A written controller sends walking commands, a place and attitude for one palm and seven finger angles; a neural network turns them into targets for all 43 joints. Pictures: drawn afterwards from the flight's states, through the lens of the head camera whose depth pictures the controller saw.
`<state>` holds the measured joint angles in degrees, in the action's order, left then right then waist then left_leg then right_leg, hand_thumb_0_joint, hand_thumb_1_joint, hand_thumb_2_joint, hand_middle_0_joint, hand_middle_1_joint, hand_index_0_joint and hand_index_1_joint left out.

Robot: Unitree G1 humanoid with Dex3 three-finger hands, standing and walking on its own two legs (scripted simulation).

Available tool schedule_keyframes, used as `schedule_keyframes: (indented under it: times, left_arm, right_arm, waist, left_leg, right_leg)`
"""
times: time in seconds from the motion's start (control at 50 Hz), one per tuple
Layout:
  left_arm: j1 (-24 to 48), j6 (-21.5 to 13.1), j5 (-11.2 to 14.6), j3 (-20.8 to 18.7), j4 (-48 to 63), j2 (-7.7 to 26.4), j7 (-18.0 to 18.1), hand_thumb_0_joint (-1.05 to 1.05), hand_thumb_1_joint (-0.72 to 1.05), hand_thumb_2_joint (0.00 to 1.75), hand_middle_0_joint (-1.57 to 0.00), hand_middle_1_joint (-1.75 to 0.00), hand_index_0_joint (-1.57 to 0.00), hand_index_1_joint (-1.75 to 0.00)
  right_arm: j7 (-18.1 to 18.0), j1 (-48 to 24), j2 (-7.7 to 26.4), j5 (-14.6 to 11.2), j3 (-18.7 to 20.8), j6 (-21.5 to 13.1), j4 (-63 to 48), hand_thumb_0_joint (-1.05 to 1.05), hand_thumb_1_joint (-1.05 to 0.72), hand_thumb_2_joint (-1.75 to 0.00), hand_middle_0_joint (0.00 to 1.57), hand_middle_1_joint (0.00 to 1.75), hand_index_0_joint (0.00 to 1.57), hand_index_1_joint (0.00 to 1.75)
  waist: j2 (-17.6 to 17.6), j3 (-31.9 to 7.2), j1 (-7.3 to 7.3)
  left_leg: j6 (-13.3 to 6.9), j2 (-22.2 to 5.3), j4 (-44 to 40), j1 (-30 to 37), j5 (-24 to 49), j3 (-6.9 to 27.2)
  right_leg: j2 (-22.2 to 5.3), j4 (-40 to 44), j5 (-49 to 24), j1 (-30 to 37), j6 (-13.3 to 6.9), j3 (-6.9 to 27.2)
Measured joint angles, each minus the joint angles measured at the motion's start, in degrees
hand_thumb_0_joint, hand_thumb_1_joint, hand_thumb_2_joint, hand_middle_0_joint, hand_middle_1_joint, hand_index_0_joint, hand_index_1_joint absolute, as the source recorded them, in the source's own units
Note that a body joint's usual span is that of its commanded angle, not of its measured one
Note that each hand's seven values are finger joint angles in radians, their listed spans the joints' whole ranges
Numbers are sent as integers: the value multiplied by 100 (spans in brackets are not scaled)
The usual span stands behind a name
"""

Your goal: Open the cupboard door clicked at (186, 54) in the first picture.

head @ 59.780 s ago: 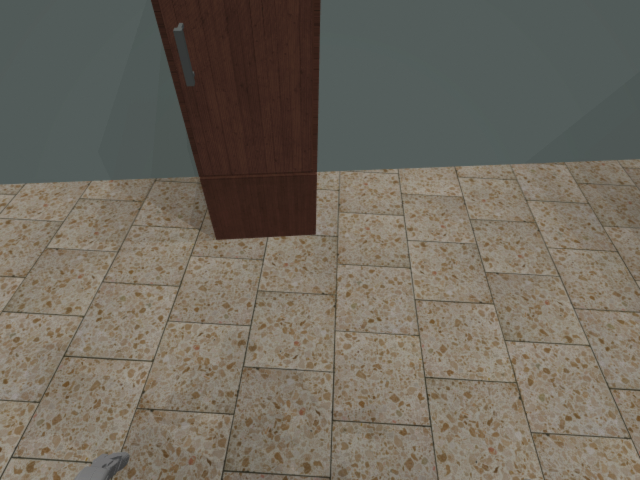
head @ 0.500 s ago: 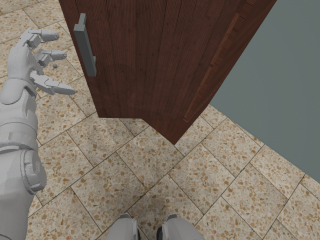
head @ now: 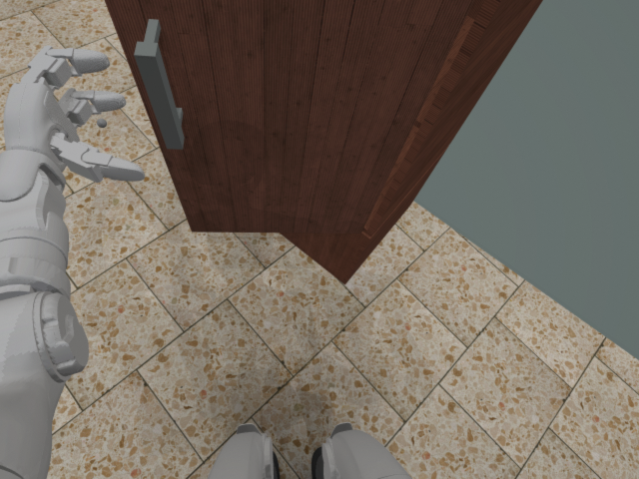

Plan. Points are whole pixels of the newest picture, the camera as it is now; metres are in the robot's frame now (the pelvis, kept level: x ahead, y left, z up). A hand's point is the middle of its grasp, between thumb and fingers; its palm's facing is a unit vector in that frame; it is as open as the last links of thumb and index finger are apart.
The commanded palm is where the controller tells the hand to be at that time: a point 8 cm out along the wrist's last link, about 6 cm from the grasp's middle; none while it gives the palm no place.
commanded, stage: move the hooked fingers beside the handle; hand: left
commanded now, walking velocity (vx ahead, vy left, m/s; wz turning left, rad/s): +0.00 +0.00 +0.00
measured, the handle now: (165, 90) +0.56 +0.15 +0.09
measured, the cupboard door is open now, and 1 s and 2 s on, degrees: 42 42 42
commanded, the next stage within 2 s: slide the fingers in behind the handle in 0.06 s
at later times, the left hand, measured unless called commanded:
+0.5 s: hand (119, 131) +0.50 +0.19 +0.08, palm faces -0.02 -1.00 +0.01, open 14.0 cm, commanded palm +0.49 +0.23 +0.08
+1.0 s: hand (151, 126) +0.51 +0.16 +0.09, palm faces -0.03 -1.00 +0.01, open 14.0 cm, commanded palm +0.49 +0.20 +0.08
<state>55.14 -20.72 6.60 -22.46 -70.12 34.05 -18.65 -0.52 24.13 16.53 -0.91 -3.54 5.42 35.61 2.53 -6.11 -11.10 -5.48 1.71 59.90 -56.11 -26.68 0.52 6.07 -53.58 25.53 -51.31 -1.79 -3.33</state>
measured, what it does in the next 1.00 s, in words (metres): stands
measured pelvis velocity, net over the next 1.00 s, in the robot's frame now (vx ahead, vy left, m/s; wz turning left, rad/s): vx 0.00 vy -0.01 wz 0.00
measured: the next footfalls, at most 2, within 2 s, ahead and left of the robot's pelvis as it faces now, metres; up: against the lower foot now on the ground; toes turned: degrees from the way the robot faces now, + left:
none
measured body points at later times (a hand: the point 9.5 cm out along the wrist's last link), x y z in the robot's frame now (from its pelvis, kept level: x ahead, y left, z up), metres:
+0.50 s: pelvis +0.00 -0.01 +0.00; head +0.12 +0.02 +0.44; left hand +0.50 +0.24 +0.09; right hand +0.01 -0.28 -0.10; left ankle +0.01 +0.05 -0.67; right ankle -0.01 -0.11 -0.67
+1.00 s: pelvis +0.00 -0.01 +0.00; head +0.12 +0.01 +0.43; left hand +0.51 +0.21 +0.09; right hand -0.01 -0.27 -0.11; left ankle +0.01 +0.05 -0.67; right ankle -0.01 -0.11 -0.67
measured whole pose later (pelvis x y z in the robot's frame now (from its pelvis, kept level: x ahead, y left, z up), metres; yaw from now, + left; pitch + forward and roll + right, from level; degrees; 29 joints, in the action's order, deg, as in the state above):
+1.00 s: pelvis +0.00 -0.01 +0.00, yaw +0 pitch +22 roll -4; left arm 52.9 -22.1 6.8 -18.9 -67.3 26.4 -13.1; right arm 0.8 24.5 15.8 -0.6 -2.5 4.6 36.2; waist 2.9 -7.1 -10.1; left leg -4.8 1.7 59.3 -54.4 -26.7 0.0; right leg 6.0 -54.5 26.0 -50.4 -2.5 -2.8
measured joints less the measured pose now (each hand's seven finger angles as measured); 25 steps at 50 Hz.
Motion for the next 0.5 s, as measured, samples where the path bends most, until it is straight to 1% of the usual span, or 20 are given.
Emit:
schedule_keyframes:
  times: [0.06, 0.18, 0.24, 0.32, 0.42, 0.5]
  left_arm:
    - [-19, 20, -8, 39, 25, 9, 41, -1, -50, 30, -30, -120, -30, -120]
    - [-184, -65, 72, 46, 280, -142, 1, -1, -50, 30, -30, -120, -30, -120]
    - [-200, 4, 115, 158, 238, -197, -1, -1, -50, 30, -30, -120, -30, -120]
    - [-298, 74, 120, 149, 252, -284, 24, -1, -50, 30, -30, -120, -30, -120]
    - [-407, -51, 130, 196, 323, -406, 117, -1, -50, 30, -30, -120, -30, -120]
    - [-326, -114, 92, 212, 230, -444, 179, -1, -50, 30, -30, -120, -30, -120]
  right_arm:
    - [1, 12, -8, 0, 8, 2, -18, 1, -90, -89, 21, 30, 21, 30]
    - [31, 20, -26, 6, 50, 36, 20, 1, -90, -89, 21, 30, 21, 30]
    - [44, 13, -36, -11, 54, 64, 10, 1, -90, -89, 21, 30, 21, 30]
    - [53, -26, -39, -19, 53, 74, -44, 1, -90, -89, 21, 30, 21, 30]
    - [72, -92, -39, -18, 74, 37, -82, 1, -90, -89, 21, 30, 21, 30]
    - [67, -168, -40, -24, 64, 12, -61, 1, -90, -89, 21, 30, 21, 30]
  waist:
    - [6, 9, -1]
    - [28, -41, 71]
    - [26, -65, 98]
    - [9, -91, 114]
    - [-2, -88, 136]
    - [-27, -60, 133]
  left_leg:
    - [9, 3, -8, 9, -4, 9]
    - [27, -2, -80, 103, -3, 13]
    - [28, 4, -122, 181, -1, 19]
    - [33, 0, -161, 261, 4, 1]
    - [46, 0, -142, 288, 2, -3]
    - [53, 6, -85, 248, 0, 5]
  right_leg:
    - [-1, 8, 7, 12, -6, -7]
    - [6, 86, 1, 105, -17, 0]
    - [2, 120, 4, 181, -24, -1]
    - [5, 135, 3, 245, -34, 20]
    - [4, 95, 14, 261, -48, 21]
    - [-4, 17, 32, 215, -58, 3]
